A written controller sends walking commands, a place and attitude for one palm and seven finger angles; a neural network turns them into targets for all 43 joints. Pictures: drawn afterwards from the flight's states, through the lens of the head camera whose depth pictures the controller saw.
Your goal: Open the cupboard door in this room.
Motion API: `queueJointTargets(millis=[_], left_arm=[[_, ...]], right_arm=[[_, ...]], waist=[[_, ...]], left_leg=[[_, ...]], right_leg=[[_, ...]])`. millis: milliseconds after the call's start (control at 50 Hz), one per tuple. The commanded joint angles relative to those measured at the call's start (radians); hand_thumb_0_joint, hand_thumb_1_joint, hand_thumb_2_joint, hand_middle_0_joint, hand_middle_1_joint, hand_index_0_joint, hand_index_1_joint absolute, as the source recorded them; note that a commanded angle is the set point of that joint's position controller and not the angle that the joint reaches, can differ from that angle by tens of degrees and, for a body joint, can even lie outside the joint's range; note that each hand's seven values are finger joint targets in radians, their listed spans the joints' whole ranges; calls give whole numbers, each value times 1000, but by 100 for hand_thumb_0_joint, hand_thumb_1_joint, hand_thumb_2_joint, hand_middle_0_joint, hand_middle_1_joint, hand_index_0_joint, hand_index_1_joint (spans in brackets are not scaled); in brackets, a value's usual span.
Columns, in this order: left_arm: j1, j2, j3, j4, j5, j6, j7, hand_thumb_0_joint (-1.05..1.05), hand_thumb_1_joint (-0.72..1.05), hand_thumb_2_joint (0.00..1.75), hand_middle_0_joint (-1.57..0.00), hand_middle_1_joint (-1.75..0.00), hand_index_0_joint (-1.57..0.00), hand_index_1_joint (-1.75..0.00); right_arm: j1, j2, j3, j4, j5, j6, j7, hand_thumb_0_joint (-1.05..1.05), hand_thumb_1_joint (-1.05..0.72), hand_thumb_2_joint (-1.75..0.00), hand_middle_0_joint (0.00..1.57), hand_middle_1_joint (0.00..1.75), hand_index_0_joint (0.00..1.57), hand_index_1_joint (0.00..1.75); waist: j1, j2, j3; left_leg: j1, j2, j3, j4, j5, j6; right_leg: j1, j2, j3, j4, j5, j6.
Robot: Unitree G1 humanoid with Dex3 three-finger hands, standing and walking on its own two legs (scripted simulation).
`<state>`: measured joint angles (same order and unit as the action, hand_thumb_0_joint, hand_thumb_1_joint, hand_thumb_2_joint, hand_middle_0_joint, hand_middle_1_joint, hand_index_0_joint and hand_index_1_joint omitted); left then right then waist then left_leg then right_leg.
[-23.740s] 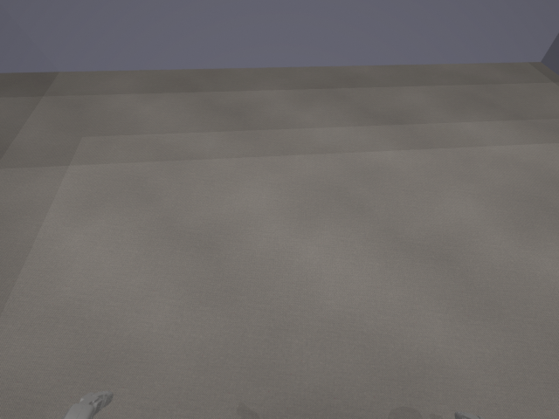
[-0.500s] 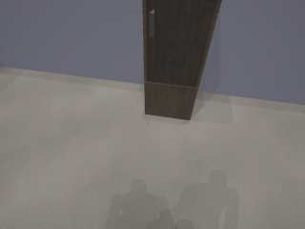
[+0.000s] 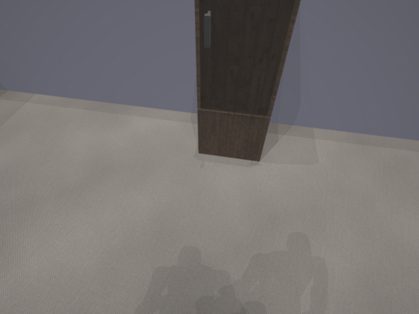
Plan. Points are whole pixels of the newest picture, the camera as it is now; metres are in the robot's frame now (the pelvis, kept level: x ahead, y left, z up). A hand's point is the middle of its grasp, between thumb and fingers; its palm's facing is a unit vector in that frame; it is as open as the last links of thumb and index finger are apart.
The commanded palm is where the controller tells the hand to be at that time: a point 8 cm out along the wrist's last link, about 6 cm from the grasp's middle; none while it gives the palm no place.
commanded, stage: walk to a spot facing it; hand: left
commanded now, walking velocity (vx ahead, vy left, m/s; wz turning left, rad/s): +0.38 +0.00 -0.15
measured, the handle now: (208, 29) +1.12 +0.08 +0.04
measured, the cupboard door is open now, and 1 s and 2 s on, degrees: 0 0 0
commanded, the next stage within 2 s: take the last steps up to it in 0.60 s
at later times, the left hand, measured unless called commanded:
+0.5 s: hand out of the picture +0.09 +0.20 -0.19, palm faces -0.04 -0.99 -0.12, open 7.3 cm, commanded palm none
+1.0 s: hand (168, 224) +0.37 +0.14 -0.18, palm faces -0.13 -0.97 -0.22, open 7.2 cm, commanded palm none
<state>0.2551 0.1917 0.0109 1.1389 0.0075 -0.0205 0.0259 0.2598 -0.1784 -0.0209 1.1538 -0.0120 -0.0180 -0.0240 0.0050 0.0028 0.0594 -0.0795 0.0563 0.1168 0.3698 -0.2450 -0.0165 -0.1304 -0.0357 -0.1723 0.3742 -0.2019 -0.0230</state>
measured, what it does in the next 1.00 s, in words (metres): walks ahead: right foot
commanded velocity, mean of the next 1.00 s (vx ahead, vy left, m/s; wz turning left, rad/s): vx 0.31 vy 0.01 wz -0.16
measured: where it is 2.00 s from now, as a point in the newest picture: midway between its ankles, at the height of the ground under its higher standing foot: (220, 244)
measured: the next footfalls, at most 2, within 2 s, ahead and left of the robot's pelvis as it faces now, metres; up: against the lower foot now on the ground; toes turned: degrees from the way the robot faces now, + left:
right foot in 0.72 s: +0.34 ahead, -0.09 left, +0.00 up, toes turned -18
left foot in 1.34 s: +0.52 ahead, +0.10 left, +0.00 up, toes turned +3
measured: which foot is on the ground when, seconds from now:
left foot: down 0.00-0.74, up 0.76-1.00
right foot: down 0.00-0.32, up 0.34-0.70, down 0.72-1.00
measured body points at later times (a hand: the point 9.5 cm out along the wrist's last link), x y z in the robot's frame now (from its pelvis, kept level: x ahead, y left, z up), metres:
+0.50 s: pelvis +0.09 +0.03 -0.01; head +0.12 +0.04 +0.44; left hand +0.10 +0.25 -0.18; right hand -0.03 -0.16 -0.15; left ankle -0.02 +0.12 -0.75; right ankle +0.08 -0.11 -0.66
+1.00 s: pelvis +0.29 -0.04 -0.01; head +0.32 -0.06 +0.44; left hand +0.38 +0.19 -0.16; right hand +0.32 -0.28 -0.17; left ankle +0.34 +0.13 -0.66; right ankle +0.31 -0.08 -0.75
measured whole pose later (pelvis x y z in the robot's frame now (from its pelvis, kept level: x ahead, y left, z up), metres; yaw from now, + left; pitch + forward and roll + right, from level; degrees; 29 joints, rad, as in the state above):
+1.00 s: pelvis +0.29 -0.04 -0.01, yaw -10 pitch -1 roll +0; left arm 0.21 0.16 0.05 1.07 0.01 -0.06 0.01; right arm 0.16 -0.17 -0.06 1.02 -0.03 -0.02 -0.01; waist -0.01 0.03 0.08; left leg -0.58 0.15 0.01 1.15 -0.25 -0.04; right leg -0.24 0.06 -0.18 0.47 -0.23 -0.13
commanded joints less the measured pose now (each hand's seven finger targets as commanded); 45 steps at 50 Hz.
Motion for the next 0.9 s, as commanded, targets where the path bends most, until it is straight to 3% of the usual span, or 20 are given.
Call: queueJointTargets(millis=[0, 80, 140, 200, 260, 280, 300, 320, 360, 440, 500, 560, 640, 680, 700, 720, 740, 780, 820, 880], left_arm=[[37, 114, 13, -31, 3, -16, 7, 0, 90, 90, -20, -30, -20, -30], [82, 99, 23, -21, 13, 11, -2, 0, 90, 90, -20, -30, -20, -30], [116, 124, 43, -30, 16, 15, -10, 0, 90, 90, -20, -30, -20, -30], [154, 137, 60, -28, 8, 0, -12, 0, 90, 90, -20, -30, -20, -30], [108, 127, 63, -46, 7, -10, -13, 0, 90, 90, -20, -30, -20, -30], [58, 96, 59, -68, 6, -8, -19, 0, 90, 90, -20, -30, -20, -30], [3, 29, 46, -102, 6, -9, -29, 0, 90, 90, -20, -30, -20, -30], [-86, 4, 38, -143, 17, -11, -30, 0, 90, 90, -20, -30, -20, -30], [-85, 22, 47, -138, 25, -10, -34, 0, 90, 90, -20, -30, -20, -30], [-75, -6, 47, -124, 18, -11, -49, 0, 90, 90, -20, -30, -20, -30], [-102, -37, 41, -149, 17, 4, -53, 0, 90, 90, -20, -30, -20, -30], [-182, -51, 31, -189, 11, 4, -61, 0, 90, 90, -20, -30, -20, -30], [22, 21, 44, -138, 12, -16, -51, 0, 90, 90, -20, -30, -20, -30], [256, 96, 72, -64, 22, -32, -41, 0, 90, 90, -20, -30, -20, -30], [329, 197, 91, -41, 23, -42, -27, 0, 90, 90, -20, -30, -20, -30], [314, 244, 96, -42, 4, -44, -18, 0, 90, 90, -20, -30, -20, -30], [220, 226, 94, -79, -8, -38, -7, 0, 90, 90, -20, -30, -20, -30], [88, 146, 75, -99, -8, -40, -5, 0, 90, 90, -20, -30, -20, -30], [8, 94, 53, -113, 0, -50, -5, 0, 90, 90, -20, -30, -20, -30], [-14, 86, 50, -109, 11, -57, -8, 0, 90, 90, -20, -30, -20, -30]], right_arm=[[44, -107, -11, -33, 0, -8, -6, 0, -90, -90, 20, 30, 20, 30], [102, -62, -9, -31, -13, 16, 4, 0, -90, -90, 20, 30, 20, 30], [100, -60, -16, -56, -15, 18, 10, 0, -90, -90, 20, 30, 20, 30], [114, -43, -18, -78, -12, 0, 15, 0, -90, -90, 20, 30, 20, 30], [170, -35, -20, -68, -7, -15, 18, 0, -90, -90, 20, 30, 20, 30], [233, -44, -24, -49, -9, -20, 14, 0, -90, -90, 20, 30, 20, 30], [335, -105, -41, -19, -18, -28, 5, 0, -90, -90, 20, 30, 20, 30], [412, -141, -52, 8, -21, -35, -4, 0, -90, -90, 20, 30, 20, 30], [394, -85, -33, 10, -17, -44, -14, 0, -90, -90, 20, 30, 20, 30], [368, -45, -20, 5, -13, -72, -23, 0, -90, -90, 20, 30, 20, 30], [362, -29, -13, 11, -10, -76, -26, 0, -90, -90, 20, 30, 20, 30], [342, -20, -12, 10, -10, -73, -27, 0, -90, -90, 20, 30, 20, 30], [284, -116, -45, -2, 5, -65, -26, 0, -90, -90, 20, 30, 20, 30], [207, -136, -56, -32, 16, -65, -19, 0, -90, -90, 20, 30, 20, 30], [229, -62, -46, -50, 33, -62, -6, 0, -90, -90, 20, 30, 20, 30], [268, -22, -41, -70, 34, -59, -9, 0, -90, -90, 20, 30, 20, 30], [244, -32, -40, -85, 36, -45, -11, 0, -90, -90, 20, 30, 20, 30], [187, -15, -42, -77, 13, -28, 4, 0, -90, -90, 20, 30, 20, 30], [180, -1, -36, -65, -5, -5, 5, 0, -90, -90, 20, 30, 20, 30], [190, 8, -37, -66, -14, 20, 13, 0, -90, -90, 20, 30, 20, 30]], waist=[[0, -9, 13], [2, -44, 67], [14, -98, 128], [10, -138, 87], [-31, -47, 64], [-67, 48, 82], [-112, 261, 116], [-137, 341, 183], [-99, 213, 194], [-51, 45, 118], [-26, 90, 113], [-24, 146, 151], [72, 184, -29], [186, 132, -145], [194, -84, -224], [128, -187, -311], [97, -77, -221], [42, -6, -96], [-13, 13, -26], [-47, -38, -20]], left_leg=[[-67, 82, -87, -83, 42, 27], [-139, 48, -46, -29, -275, 25], [-238, 21, -11, 93, -327, 30], [-283, 17, 36, 248, -209, 31], [-155, 41, 14, 144, -206, 38], [-47, 74, -72, 27, -262, 57], [46, 232, -327, -146, -413, 110], [84, 369, -511, -272, -392, 154], [97, 379, -441, -247, -169, 169], [185, 284, -148, -147, 404, 137], [143, 212, -1, -161, 538, 88], [84, 171, 96, -166, 663, 78], [192, 211, 138, 120, 1068, 75], [33, 182, 140, 477, 831, 39], [-263, 79, 113, 806, 71, 7], [-405, -40, 1, 1101, -367, -5], [-412, 12, -118, 1143, -287, 24], [-452, 81, -143, 1086, -133, 13], [-369, 104, -140, 984, -61, 14], [-380, 104, -122, 882, -16, -10]], right_leg=[[-1, -122, 142, -105, 26, -2], [-101, -122, 193, -129, -413, -8], [-137, -161, 271, -172, -565, -50], [-68, -240, 380, -199, -530, -122], [-170, -212, 310, -104, -472, -119], [-309, -128, 225, 17, -448, -80], [-485, -7, 77, 296, -339, -23], [-622, 24, 54, 528, -311, -10], [-690, -50, 151, 714, -220, -19], [-699, -50, 112, 838, -121, -1], [-671, -23, 52, 787, -45, 1], [-552, 6, -17, 528, 27, -10], [-228, 97, -50, 283, 67, -59], [134, 55, 4, 125, 225, -85], [380, -207, 307, 146, 557, -178], [415, -395, 628, 93, 816, -288], [278, -410, 568, 18, 665, -313], [55, -335, 482, -52, 310, -205], [-168, -271, 372, -115, 169, -92], [-235, -223, 275, -163, 29, -104]])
